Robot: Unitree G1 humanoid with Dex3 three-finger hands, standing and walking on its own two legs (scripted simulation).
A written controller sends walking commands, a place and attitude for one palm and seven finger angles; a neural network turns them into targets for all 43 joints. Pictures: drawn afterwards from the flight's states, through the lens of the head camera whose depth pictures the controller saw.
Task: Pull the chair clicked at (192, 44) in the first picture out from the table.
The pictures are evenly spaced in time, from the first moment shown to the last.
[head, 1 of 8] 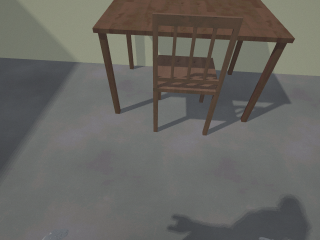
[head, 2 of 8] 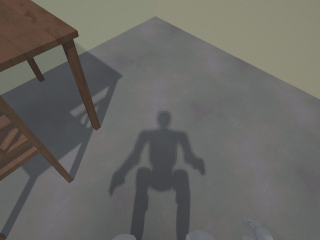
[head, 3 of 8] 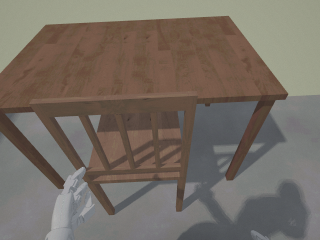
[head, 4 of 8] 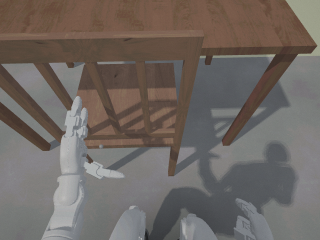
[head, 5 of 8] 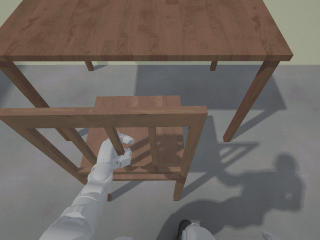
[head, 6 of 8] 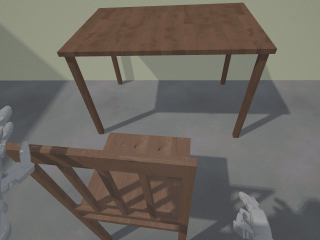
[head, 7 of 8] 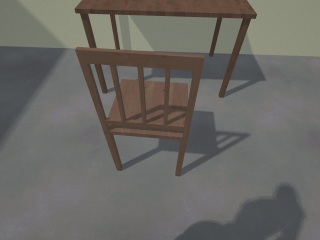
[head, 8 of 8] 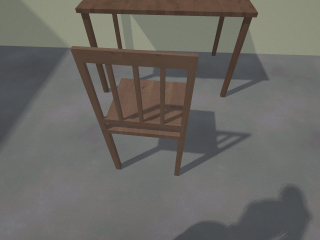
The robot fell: no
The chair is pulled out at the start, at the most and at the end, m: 0.00 0.64 0.62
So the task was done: yes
